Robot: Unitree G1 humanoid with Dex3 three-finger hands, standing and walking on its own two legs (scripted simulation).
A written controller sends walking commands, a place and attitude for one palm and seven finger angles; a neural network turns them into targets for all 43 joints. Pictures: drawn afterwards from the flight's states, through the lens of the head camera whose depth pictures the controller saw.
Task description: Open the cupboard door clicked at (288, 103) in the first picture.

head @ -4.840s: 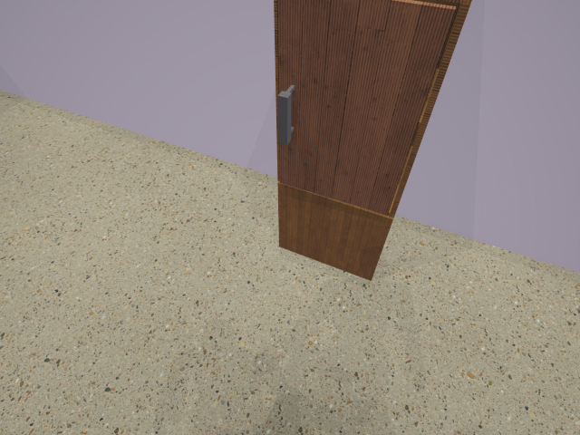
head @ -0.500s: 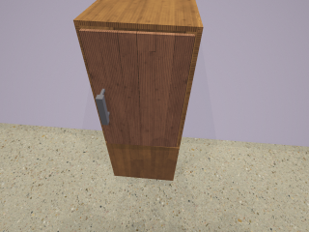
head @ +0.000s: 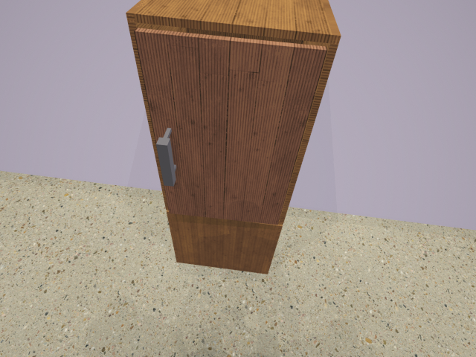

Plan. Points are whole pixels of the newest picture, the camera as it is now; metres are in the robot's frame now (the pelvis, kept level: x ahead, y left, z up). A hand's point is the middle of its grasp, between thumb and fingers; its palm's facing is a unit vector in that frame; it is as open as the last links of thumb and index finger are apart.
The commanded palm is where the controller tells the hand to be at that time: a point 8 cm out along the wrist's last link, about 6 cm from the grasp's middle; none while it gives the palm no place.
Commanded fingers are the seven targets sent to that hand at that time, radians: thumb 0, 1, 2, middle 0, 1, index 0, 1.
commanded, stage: come to a stop and stand still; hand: left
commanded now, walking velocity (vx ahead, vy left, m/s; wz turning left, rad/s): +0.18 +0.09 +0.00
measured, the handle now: (169, 157) +0.58 +0.22 -0.04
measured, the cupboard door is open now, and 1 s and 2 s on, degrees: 1 1 1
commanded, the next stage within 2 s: look again from close up in 1.14 s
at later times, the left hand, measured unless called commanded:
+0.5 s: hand out of the picture +0.13 +0.19 -0.17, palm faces -0.03 -0.98 -0.22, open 7.3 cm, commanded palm none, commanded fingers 0.00 0.90 0.90 -0.20 -0.30 -0.20 -0.30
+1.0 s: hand out of the picture +0.06 +0.20 -0.16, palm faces +0.01 -0.97 -0.26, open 7.4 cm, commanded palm none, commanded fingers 0.00 0.90 0.90 -0.20 -0.30 -0.20 -0.30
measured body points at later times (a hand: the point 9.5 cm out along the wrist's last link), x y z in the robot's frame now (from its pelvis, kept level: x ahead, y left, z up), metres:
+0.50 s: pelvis +0.05 +0.01 +0.00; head +0.08 +0.01 +0.44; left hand +0.14 +0.24 -0.15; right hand +0.04 -0.20 -0.17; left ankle +0.01 +0.09 -0.73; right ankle +0.08 -0.11 -0.73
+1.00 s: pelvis +0.01 -0.01 +0.00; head -0.01 -0.01 +0.45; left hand +0.06 +0.25 -0.14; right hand +0.06 -0.26 -0.14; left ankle +0.01 +0.09 -0.73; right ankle +0.08 -0.11 -0.73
